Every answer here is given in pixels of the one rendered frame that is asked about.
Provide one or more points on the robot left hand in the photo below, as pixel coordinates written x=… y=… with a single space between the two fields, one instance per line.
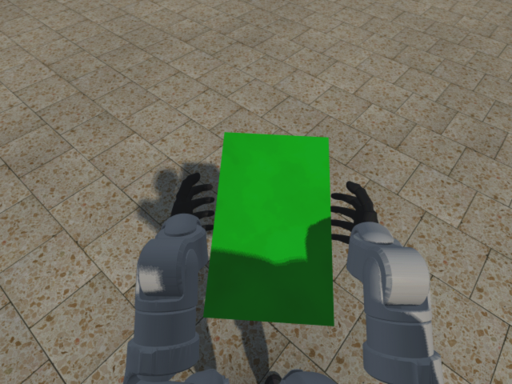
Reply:
x=184 y=204

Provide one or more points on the carton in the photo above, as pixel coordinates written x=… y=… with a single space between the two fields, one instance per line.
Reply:
x=271 y=251

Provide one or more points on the left robot forearm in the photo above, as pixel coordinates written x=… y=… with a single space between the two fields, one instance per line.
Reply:
x=165 y=341

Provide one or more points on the robot right hand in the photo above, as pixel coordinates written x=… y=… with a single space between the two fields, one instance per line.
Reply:
x=364 y=210

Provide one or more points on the right robot forearm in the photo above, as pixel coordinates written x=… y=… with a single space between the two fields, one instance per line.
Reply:
x=399 y=346

